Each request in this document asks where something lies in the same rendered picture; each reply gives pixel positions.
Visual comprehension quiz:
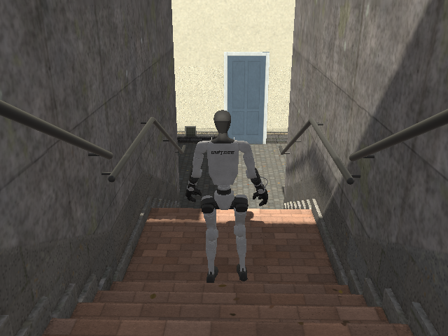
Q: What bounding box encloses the robot left foot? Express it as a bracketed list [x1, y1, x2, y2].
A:
[206, 266, 218, 283]

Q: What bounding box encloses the robot right shin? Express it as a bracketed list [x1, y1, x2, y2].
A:
[236, 225, 246, 272]

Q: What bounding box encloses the robot right hand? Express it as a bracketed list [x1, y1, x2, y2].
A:
[253, 189, 268, 206]

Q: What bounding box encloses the robot right forearm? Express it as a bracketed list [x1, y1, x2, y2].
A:
[251, 168, 265, 194]

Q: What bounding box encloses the right robot upper arm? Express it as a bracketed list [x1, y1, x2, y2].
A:
[237, 141, 257, 179]

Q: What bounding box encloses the left robot upper arm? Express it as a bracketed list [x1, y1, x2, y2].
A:
[191, 141, 209, 178]

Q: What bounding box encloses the robot left hand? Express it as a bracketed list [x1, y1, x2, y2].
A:
[185, 189, 202, 202]

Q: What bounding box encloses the robot left forearm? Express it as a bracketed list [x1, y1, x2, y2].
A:
[187, 168, 199, 191]

